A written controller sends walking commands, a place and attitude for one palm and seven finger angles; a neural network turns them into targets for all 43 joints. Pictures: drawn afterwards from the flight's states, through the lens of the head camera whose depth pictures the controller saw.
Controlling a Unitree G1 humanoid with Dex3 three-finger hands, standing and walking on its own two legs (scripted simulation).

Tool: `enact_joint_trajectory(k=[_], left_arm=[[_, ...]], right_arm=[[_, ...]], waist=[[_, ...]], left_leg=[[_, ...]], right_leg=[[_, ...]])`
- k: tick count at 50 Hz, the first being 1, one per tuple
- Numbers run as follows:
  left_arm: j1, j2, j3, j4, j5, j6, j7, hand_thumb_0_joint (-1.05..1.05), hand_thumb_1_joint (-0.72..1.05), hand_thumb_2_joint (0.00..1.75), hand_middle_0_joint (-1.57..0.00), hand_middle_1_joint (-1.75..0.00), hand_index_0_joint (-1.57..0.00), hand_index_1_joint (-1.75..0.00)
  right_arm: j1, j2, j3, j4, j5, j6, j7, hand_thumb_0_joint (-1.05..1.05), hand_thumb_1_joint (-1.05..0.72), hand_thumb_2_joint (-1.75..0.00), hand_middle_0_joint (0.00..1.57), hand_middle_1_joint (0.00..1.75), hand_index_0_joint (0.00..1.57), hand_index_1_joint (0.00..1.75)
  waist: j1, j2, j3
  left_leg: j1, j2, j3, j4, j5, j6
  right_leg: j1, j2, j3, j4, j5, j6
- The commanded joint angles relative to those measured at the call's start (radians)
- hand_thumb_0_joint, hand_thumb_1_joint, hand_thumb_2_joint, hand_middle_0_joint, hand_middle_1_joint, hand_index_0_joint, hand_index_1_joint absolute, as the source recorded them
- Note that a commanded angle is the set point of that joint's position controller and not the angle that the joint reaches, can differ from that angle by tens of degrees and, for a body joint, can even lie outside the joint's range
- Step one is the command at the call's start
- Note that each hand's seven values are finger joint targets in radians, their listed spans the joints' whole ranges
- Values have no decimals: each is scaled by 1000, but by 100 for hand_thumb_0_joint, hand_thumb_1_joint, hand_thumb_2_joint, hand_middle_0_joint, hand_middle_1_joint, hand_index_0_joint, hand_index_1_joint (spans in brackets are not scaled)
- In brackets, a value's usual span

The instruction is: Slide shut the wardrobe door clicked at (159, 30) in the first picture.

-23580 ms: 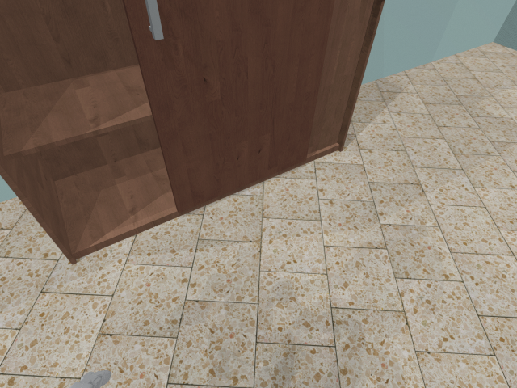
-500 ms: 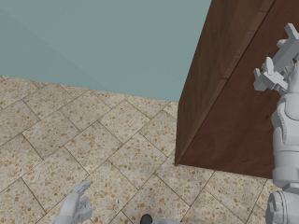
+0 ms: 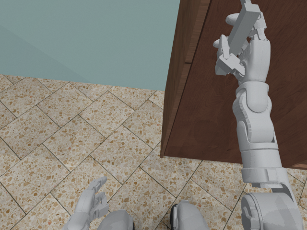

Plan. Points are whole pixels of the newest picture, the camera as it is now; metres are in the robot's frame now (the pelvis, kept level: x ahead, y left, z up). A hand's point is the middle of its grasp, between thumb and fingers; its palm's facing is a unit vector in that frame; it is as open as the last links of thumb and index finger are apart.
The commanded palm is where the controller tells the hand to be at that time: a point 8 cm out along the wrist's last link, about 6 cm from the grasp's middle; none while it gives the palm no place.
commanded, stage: stop walking and hold the door there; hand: right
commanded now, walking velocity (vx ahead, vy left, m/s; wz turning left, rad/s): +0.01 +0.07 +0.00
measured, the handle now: (232, 37) +0.48 -0.14 +0.21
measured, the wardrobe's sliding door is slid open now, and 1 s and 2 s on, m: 0.00 0.00 0.00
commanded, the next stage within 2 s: loosen the grip on the handle in 0.70 s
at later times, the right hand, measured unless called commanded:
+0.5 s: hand (223, 56) +0.43 -0.11 +0.20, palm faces +0.08 +0.99 -0.11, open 6.5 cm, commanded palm +0.41 -0.14 +0.19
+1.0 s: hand (234, 55) +0.43 -0.14 +0.21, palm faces +0.07 +1.00 +0.01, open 8.5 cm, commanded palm +0.40 -0.17 +0.20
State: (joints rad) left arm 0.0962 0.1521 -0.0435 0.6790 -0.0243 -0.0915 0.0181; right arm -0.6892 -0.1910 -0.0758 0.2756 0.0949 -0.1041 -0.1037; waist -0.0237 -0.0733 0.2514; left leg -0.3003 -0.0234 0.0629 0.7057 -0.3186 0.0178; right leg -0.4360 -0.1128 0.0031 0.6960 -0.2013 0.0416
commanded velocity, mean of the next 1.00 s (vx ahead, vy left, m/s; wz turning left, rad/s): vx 0.00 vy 0.00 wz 0.00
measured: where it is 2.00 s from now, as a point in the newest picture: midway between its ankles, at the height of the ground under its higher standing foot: outside the picture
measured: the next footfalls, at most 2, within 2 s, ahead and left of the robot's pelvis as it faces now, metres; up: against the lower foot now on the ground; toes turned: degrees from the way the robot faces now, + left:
none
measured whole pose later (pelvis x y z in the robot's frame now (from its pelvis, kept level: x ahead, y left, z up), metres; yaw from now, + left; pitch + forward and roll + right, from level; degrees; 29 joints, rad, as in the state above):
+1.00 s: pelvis +0.02 +0.00 +0.03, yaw -1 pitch +0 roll +0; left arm 0.22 0.24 0.01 0.67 -0.02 -0.12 0.02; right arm -0.61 -0.18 -0.15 0.54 0.10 -0.08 -0.01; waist 0.01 0.01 -0.03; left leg -0.27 0.02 0.01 0.49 -0.23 -0.01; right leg -0.28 -0.05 -0.04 0.46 -0.19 0.02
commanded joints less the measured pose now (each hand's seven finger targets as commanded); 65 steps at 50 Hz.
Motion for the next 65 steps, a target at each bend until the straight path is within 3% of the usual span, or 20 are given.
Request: enact_joint_trajectory(k=[1,4,6,8,11,22,26,39,40,41,42,43,44,46,48,53,59,60,61,65], left_arm=[[-20,160,69,-114,-18,-52,34,0,90,90,-20,-30,-20,-30],[-33,139,39,-102,2,-70,48,0,90,90,-20,-30,-20,-30],[-21,153,48,-89,4,-67,63,0,90,90,-20,-30,-20,-30],[1,180,60,-116,4,-61,36,0,90,90,-20,-30,-20,-30],[-17,150,50,-109,18,-57,12,0,90,90,-20,-30,-20,-30],[-32,157,52,-143,11,-31,50,0,90,90,-20,-30,-20,-30],[-15,165,55,-130,1,-20,67,0,90,90,-20,-30,-20,-30],[-10,172,56,-127,10,10,72,0,90,90,-20,-30,-20,-30],[30,222,144,-145,31,-12,51,0,90,90,-20,-30,-20,-30],[7,251,187,-18,44,-35,34,0,90,90,-20,-30,-20,-30],[141,200,128,-64,3,-57,28,0,90,90,-20,-30,-20,-30],[150,195,119,-86,-13,-55,19,0,90,90,-20,-30,-20,-30],[94,211,112,-105,-14,-58,20,0,90,90,-20,-30,-20,-30],[78,212,94,-104,-1,-61,21,0,90,90,-20,-30,-20,-30],[68,187,83,-128,-7,-77,5,0,90,90,-20,-30,-20,-30],[90,200,91,-134,-3,-115,-10,0,90,90,-20,-30,-20,-30],[106,207,82,-101,-19,-150,15,0,90,90,-20,-30,-20,-30],[126,233,89,-84,-15,-141,27,0,90,90,-20,-30,-20,-30],[109,238,75,-92,-11,-128,33,0,90,90,-20,-30,-20,-30],[98,216,78,-101,-14,-142,35,0,90,90,-20,-30,-20,-30]], right_arm=[[-367,-122,47,-196,-37,-58,50,0,-90,-90,45,140,45,140],[-400,-95,50,-223,-40,-96,53,0,-90,-90,45,140,45,140],[-358,-92,61,-231,-37,-104,45,0,-90,-90,45,140,45,140],[-388,-8,133,-291,-32,-115,55,0,-90,-90,45,140,45,140],[-409,85,241,-268,-45,-107,75,0,-90,-90,45,140,45,140],[-255,-39,140,-202,-55,-87,56,0,-90,-90,45,140,45,140],[-206,-55,123,-188,-36,-85,47,0,-90,-90,45,140,45,140],[-126,-6,157,-150,-44,-98,43,0,-90,-90,45,140,45,140],[-842,-781,-461,-213,-169,-101,22,0,-90,-90,45,140,45,140],[-923,-626,-383,109,-115,23,70,0,-78,-84,45,140,45,140],[-567,-304,-163,209,-130,40,85,0,-66,-78,45,140,45,140],[-335,-70,-81,203,-79,35,117,0,-54,-73,45,140,45,140],[-289,-101,-144,85,4,9,126,0,-42,-67,45,140,45,140],[-193,-190,-259,131,63,3,114,0,-17,-55,45,140,45,140],[-313,-31,-54,35,26,-51,87,0,7,-43,45,140,45,140],[-409,-52,58,58,-135,-179,-22,0,55,-20,41,135,41,135],[-515,-65,82,123,-90,-197,34,0,55,-20,33,125,33,125],[-408,-318,-143,199,-94,-188,37,0,55,-20,32,123,32,123],[-378,-331,-145,191,-83,-180,49,0,55,-20,30,122,30,122],[-387,-190,-93,83,11,-190,80,0,55,-20,25,115,25,115]], waist=[[23,397,-484],[24,267,-523],[31,171,-586],[36,-123,-665],[44,-146,-546],[37,9,-531],[41,232,-585],[35,94,-539],[-24,465,-309],[88,138,-592],[69,310,-620],[56,240,-632],[2,24,-711],[-25,-73,-705],[38,34,-566],[83,142,-456],[94,63,-516],[41,121,-519],[36,104,-511],[36,102,-553]], left_leg=[[163,278,-324,-348,219,132],[284,240,-174,-182,628,104],[270,180,-77,-75,681,24],[-59,41,-51,87,87,-55],[-134,46,-101,106,-210,-28],[173,129,-125,-284,375,-10],[222,139,-125,-294,533,-12],[132,77,-66,-348,382,-34],[85,84,-195,-446,600,-66],[225,68,-109,-195,720,55],[203,30,-26,-177,702,30],[127,6,-1,-193,603,15],[127,18,-12,-210,488,18],[152,25,-21,-234,416,27],[56,17,-17,-269,252,12],[-88,17,-34,-267,-27,1],[-87,19,-60,-272,-46,5],[-23,22,-74,-288,-68,6],[4,25,-79,-296,-57,4],[41,20,-63,-286,43,5]], right_leg=[[37,90,9,257,-251,-31],[74,69,-11,45,-194,-43],[297,36,-26,-191,201,-64],[630,-223,268,-174,958,-202],[573,-242,284,-264,741,-220],[305,0,-41,-194,175,-49],[341,34,-36,-170,228,-52],[423,13,-48,-246,354,-65],[270,21,-85,-146,214,-104],[173,110,-65,-259,361,-73],[270,117,-86,-252,426,-59],[321,109,-54,-254,434,-48],[427,99,-49,-247,412,-26],[406,114,-59,-240,305,-19],[328,101,-49,-258,132,-42],[216,90,-25,-269,-175,-70],[236,100,-22,-249,-219,-68],[190,100,-28,-248,-207,-72],[167,107,-40,-258,-178,-75],[232,96,-41,-250,-77,-71]])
